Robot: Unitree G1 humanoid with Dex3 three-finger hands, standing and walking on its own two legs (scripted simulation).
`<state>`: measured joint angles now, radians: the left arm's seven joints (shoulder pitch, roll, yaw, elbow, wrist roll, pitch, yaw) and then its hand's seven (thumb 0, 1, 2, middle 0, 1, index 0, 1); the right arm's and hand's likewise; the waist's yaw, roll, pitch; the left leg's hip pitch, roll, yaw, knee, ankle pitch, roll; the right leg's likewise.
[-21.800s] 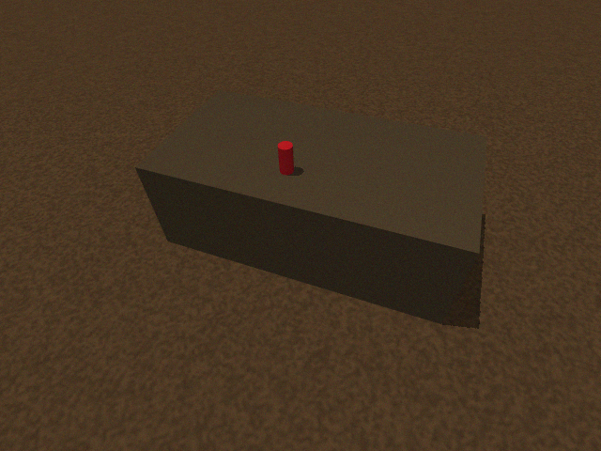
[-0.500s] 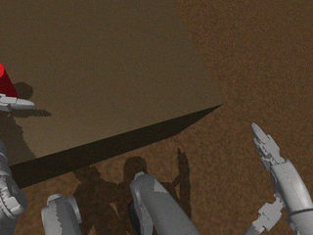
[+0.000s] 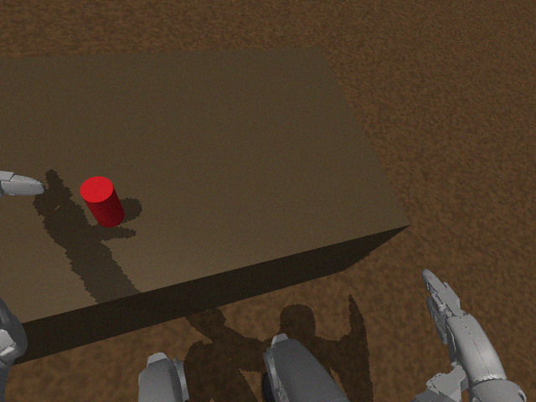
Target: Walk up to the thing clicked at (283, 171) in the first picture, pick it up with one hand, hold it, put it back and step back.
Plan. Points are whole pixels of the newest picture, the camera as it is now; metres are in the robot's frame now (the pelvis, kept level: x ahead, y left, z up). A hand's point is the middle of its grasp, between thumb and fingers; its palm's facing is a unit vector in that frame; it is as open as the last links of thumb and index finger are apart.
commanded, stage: home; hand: left
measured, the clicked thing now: (104, 203) +0.52 +0.19 -0.17
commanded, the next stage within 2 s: none
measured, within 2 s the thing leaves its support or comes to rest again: neither
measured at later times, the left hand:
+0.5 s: hand out of the picture +0.37 +0.27 +0.03, palm faces +0.23 -0.92 -0.32, open 17.5 cm
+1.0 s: hand out of the picture +0.18 +0.16 +0.02, palm faces +0.18 -0.96 -0.22, open 17.5 cm
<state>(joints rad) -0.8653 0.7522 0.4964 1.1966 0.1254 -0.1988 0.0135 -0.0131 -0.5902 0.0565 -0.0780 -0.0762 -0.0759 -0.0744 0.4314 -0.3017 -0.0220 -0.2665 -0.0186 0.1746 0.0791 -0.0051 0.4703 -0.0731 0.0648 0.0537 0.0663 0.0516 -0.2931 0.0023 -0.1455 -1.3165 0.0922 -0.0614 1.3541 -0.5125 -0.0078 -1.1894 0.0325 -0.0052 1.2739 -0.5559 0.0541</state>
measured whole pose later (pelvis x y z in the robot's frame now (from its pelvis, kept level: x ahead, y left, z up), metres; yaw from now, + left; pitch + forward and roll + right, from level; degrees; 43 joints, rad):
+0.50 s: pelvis +0.03 +0.00 +0.07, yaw +3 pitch +16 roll -3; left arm -0.30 0.42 0.24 0.78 0.02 -0.03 0.06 -0.01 -0.55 0.05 -0.06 -0.06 -0.05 -0.06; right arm 0.40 -0.23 0.04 0.02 0.04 0.19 0.00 0.01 -0.73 -0.81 0.19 0.27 0.19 0.27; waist -0.09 0.00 -0.15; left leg -0.85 0.07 -0.02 1.00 -0.43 -0.02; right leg -0.74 0.00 0.01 0.93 -0.47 0.05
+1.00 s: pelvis +0.03 -0.03 +0.08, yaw +4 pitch +9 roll +0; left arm 0.46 0.19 -0.02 0.12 -0.03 0.03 0.08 -0.01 -0.55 0.05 -0.06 -0.06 -0.06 -0.06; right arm 0.44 -0.20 -0.01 0.04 0.05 0.16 -0.07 0.02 -0.89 -0.90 0.20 0.30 0.20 0.30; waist 0.01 0.00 -0.12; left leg -0.68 0.04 -0.01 0.93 -0.41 -0.03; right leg -0.61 -0.03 0.02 0.95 -0.50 0.03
